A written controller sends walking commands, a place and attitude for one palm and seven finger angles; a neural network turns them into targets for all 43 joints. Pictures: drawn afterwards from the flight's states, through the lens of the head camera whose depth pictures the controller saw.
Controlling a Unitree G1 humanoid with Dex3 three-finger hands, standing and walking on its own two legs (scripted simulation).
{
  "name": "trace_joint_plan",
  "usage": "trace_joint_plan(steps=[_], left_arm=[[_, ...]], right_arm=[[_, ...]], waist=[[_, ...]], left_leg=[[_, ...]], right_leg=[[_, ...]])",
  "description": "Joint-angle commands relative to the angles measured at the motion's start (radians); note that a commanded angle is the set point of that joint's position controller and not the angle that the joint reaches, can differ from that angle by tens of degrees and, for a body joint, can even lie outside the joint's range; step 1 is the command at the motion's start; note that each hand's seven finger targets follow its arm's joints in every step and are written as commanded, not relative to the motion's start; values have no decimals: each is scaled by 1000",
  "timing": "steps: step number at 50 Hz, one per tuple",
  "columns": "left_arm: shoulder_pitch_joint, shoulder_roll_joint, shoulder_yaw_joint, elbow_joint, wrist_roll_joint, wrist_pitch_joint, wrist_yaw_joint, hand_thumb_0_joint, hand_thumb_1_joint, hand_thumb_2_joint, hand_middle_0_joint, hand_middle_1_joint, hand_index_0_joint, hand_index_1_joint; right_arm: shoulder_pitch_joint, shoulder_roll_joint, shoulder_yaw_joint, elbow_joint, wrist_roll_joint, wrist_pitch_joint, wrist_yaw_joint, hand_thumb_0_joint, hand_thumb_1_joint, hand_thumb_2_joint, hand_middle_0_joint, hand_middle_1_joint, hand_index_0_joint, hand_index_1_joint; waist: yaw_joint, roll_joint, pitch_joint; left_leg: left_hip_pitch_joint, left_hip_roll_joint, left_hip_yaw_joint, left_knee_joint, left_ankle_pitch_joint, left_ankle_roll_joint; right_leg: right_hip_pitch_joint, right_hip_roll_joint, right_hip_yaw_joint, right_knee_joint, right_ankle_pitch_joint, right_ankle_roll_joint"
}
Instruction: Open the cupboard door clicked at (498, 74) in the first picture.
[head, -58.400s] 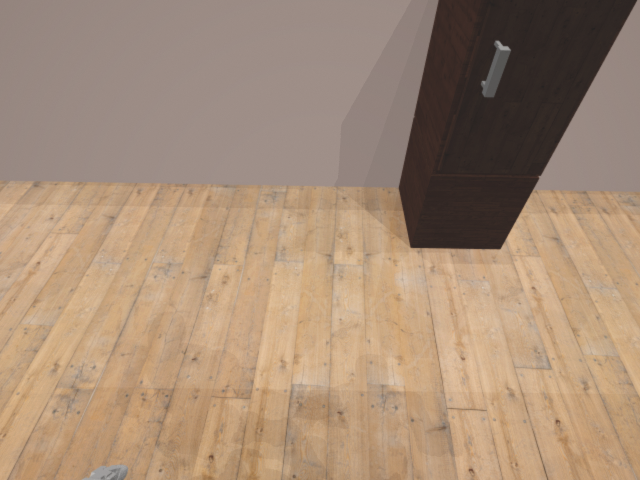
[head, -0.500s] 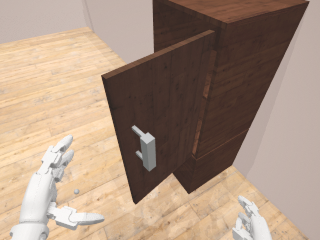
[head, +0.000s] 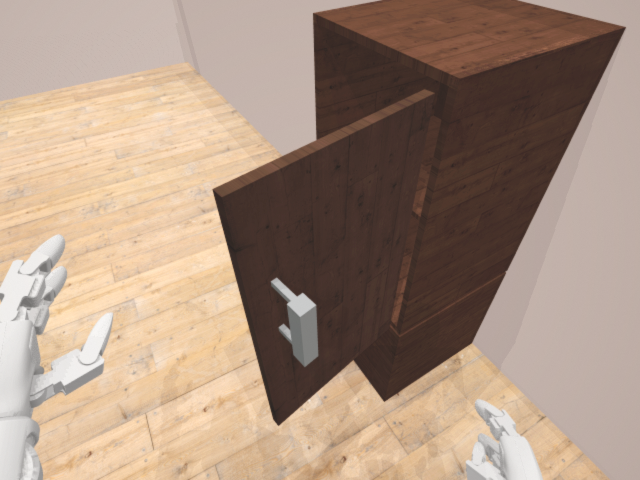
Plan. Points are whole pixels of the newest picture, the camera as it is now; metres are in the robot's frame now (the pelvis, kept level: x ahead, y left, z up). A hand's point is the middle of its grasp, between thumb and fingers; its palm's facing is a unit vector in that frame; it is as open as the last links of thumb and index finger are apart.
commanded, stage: draw the hand back to the body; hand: left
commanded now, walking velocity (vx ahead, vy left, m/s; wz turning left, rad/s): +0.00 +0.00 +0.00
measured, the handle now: (292, 321) +0.32 +0.08 +0.03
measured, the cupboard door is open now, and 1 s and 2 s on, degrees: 100 100 100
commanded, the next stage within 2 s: step back with the hand held close in 0.42 s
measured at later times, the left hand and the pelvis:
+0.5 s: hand (91, 349) +0.18 +0.24 +0.16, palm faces +0.46 -0.80 -0.38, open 7.5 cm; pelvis +0.00 -0.02 +0.00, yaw +0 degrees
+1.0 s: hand (58, 373) +0.16 +0.26 +0.15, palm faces +0.35 -0.79 -0.51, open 7.4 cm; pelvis -0.05 +0.01 +0.00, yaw -2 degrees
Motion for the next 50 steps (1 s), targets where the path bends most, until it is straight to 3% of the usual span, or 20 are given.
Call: trace_joint_plan(steps=[1, 2, 5, 6, 10, 15, 20, 21, 26, 27, 28, 29, 32, 38, 40, 43, 45, 50], left_arm=[[-111, 186, 161, -198, -5, -69, 20, 0, 865, 885, -199, -300, -199, -300], [-123, 200, 178, -199, -6, -71, 21, 0, 900, 900, -200, -300, -200, -300], [-94, 145, 128, -159, -5, -68, 11, 0, 900, 900, -200, -300, -200, -300], [-88, 149, 128, -157, -7, -69, 9, 0, 900, 900, -200, -300, -200, -300], [-105, 185, 155, -176, -4, -73, 12, 0, 900, 900, -200, -300, -200, -300], [-134, 200, 167, -190, -2, -79, 15, 0, 900, 900, -200, -300, -200, -300], [-121, 184, 158, -150, -5, -83, 14, 0, 900, 900, -200, -300, -200, -300], [-130, 172, 146, -167, -5, -87, 11, 0, 900, 900, -200, -300, -200, -300], [-119, 173, 151, -142, -7, -93, 9, 0, 900, 900, -200, -300, -200, -300], [-199, 200, 162, -207, -5, -102, 12, 0, 900, 900, -200, -300, -200, -300], [-263, 314, 286, -224, 6, -141, 21, 0, 900, 900, -200, -300, -200, -300], [-150, 234, 229, -123, 7, -140, 10, 0, 900, 900, -200, -300, -200, -300], [-41, 191, 189, -118, 14, -151, 4, 0, 900, 900, -200, -300, -200, -300], [16, 235, 225, -186, 14, -151, 24, 0, 900, 900, -200, -300, -200, -300], [22, 259, 245, -219, 15, -151, 34, 0, 900, 900, -200, -300, -200, -300], [53, 262, 255, -254, 14, -156, 42, 0, 900, 900, -200, -300, -200, -300], [55, 264, 257, -284, 19, -162, 47, 0, 900, 900, -200, -300, -200, -300], [73, 241, 265, -277, 31, -173, 52, 0, 900, 900, -200, -300, -200, -300]], right_arm=[[-126, -99, -44, -150, -4, -51, -5, 0, -900, -900, 200, 300, 200, 300], [-130, -101, -47, -148, -4, -51, -6, 0, -900, -900, 200, 300, 200, 300], [-129, -104, -50, -142, -6, -47, 2, 0, -900, -900, 200, 300, 200, 300], [-130, -105, -53, -144, -7, -47, 5, 0, -900, -900, 200, 300, 200, 300], [-137, -106, -57, -141, -9, -41, 3, 0, -900, -900, 200, 300, 200, 300], [-150, -98, -55, -136, -8, -43, -3, 0, -900, -900, 200, 300, 200, 300], [-152, -95, -55, -129, -8, -49, -5, 0, -900, -900, 200, 300, 200, 300], [-154, -95, -56, -131, -8, -52, -3, 0, -900, -900, 200, 300, 200, 300], [-157, -94, -59, -125, -10, -56, -4, 0, -900, -900, 200, 300, 200, 300], [-162, -97, -59, -125, -9, -59, -4, 0, -900, -900, 200, 300, 200, 300], [-137, -119, -61, -153, -2, -37, -3, 0, -900, -900, 200, 300, 200, 300], [-132, -111, -65, -133, -8, -18, -1, 0, -900, -900, 200, 300, 200, 300], [-132, -119, -77, -148, -10, 17, 6, 0, -900, -900, 200, 300, 200, 300], [-131, -122, -92, -183, -1, 63, -3, 0, -900, -900, 200, 300, 200, 300], [-133, -124, -94, -193, 0, 72, -7, 0, -900, -900, 200, 300, 200, 300], [-125, -122, -97, -207, 2, 75, -9, 0, -900, -900, 200, 300, 200, 300], [-124, -128, -98, -212, 2, 71, -9, 0, -900, -900, 200, 300, 200, 300], [-112, -142, -101, -222, -1, 56, -4, 0, -900, -900, 200, 300, 200, 300]], waist=[[0, 18, -55], [1, 29, -59], [-1, 18, -47], [-3, -13, -51], [3, -20, -74], [4, 25, -57], [3, -12, -23], [-2, 8, -24], [1, -13, -19], [-1, 13, -54], [-42, -8, 33], [-49, -71, 17], [-52, -44, -45], [-56, -59, -139], [-56, -33, -155], [-55, -15, -163], [-54, 44, -159], [-54, 63, -126]], left_leg=[[5, 41, -17, -104, 296, -22], [11, 40, -14, -105, 296, -20], [19, 41, -10, -110, 317, -18], [23, 41, -7, -109, 311, -14], [35, 34, 1, -107, 313, -8], [41, 29, 6, -116, 271, -8], [40, 29, 10, -121, 243, -5], [46, 29, 8, -124, 234, -4], [49, 28, 13, -126, 223, 0], [68, 25, 12, -123, 232, 1], [3, 38, -8, -79, 172, 17], [3, 34, -19, -52, 156, 13], [3, 42, -13, -46, 213, 7], [-8, 72, -12, -67, 367, 2], [-33, 75, -22, -71, 399, 0], [-72, 85, -33, -81, 374, 2], [-119, 95, -49, -102, 335, 9], [-344, 133, -95, -168, 74, 38]], right_leg=[[33, -1, -13, -76, 234, -24], [35, -1, -10, -81, 241, -24], [40, -3, -13, -90, 251, -22], [38, -2, -10, -94, 259, -18], [62, -4, -4, -103, 282, -18], [55, -5, 2, -123, 242, -19], [39, -3, 3, -144, 213, -14], [32, -3, 6, -148, 204, -13], [33, -4, 11, -160, 196, -10], [41, -4, 16, -162, 204, -12], [-68, -51, 124, -220, 259, -13], [-69, -76, 127, -227, 261, -16], [-52, -91, 115, -192, 339, -17], [-1, -68, 64, -105, 459, 2], [25, -67, 54, -79, 481, 1], [27, -53, 56, -50, 444, 4], [39, -41, 49, -25, 397, 6], [130, -11, 51, 67, 294, 12]])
